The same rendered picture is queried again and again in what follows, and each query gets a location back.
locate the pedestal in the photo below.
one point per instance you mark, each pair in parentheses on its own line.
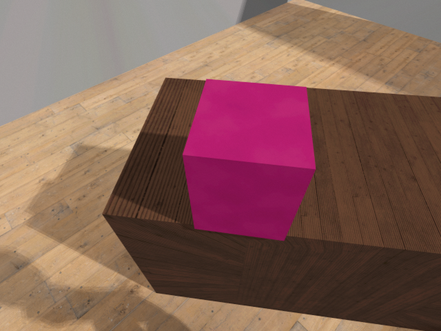
(365,244)

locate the carton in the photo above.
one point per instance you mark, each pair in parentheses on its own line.
(249,158)

